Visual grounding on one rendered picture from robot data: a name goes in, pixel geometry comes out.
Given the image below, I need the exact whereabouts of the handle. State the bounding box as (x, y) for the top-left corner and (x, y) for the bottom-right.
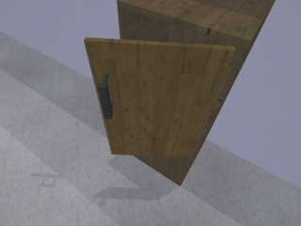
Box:
(98, 73), (113, 120)

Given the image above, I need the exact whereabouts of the cupboard door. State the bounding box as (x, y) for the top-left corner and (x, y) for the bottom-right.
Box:
(84, 37), (236, 158)

